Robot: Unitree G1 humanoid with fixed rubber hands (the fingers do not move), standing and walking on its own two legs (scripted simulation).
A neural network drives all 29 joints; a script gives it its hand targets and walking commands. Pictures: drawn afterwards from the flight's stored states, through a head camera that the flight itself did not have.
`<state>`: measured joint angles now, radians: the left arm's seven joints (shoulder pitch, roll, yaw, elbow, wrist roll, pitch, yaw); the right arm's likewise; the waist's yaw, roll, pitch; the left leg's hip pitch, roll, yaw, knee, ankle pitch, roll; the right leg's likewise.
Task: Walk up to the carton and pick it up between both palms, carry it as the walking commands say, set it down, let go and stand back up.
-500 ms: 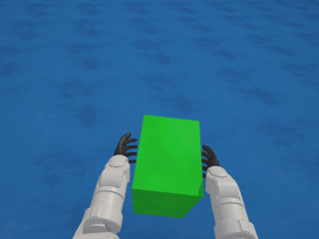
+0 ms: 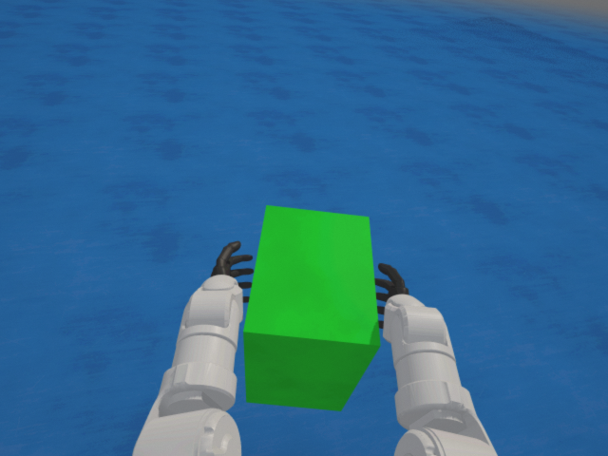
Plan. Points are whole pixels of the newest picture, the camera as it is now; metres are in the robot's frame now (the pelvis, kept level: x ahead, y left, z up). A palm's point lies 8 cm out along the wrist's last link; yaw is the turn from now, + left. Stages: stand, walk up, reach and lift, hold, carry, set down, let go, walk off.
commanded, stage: reach and lift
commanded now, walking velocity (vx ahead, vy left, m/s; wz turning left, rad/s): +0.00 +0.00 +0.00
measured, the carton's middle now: (305, 312) +0.34 -0.01 -0.02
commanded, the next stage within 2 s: hold in 1.38 s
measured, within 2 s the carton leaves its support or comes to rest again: neither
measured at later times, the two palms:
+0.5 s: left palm (224, 292) +0.32 +0.11 +0.06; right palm (398, 316) +0.29 -0.14 +0.05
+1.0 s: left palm (214, 302) +0.31 +0.12 +0.05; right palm (387, 306) +0.31 -0.13 +0.05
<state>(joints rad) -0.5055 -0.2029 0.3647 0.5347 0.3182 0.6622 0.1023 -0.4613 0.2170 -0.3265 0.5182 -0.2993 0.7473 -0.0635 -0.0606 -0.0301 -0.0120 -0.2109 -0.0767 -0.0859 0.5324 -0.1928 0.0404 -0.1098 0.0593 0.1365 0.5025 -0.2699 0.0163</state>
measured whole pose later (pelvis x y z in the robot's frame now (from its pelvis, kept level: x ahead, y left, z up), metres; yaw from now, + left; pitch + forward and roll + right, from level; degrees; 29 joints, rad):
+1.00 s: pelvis +0.01 -0.03 +0.00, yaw +1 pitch -7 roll +0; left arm -0.41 -0.20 0.32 0.42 0.27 0.67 0.09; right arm -0.40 0.19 -0.19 0.48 -0.26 0.73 -0.08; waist 0.03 -0.03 0.01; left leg -0.18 -0.06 -0.11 0.49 -0.18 0.01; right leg -0.10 0.07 0.11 0.50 -0.28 -0.02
